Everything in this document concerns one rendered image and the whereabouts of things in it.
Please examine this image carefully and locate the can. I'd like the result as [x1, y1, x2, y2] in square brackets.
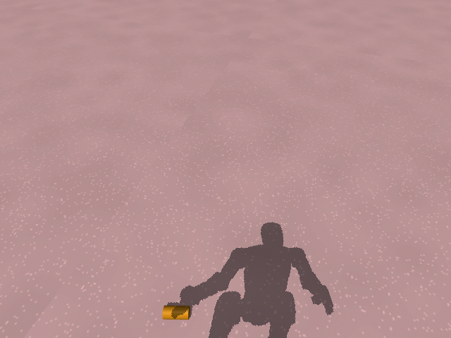
[162, 306, 190, 320]

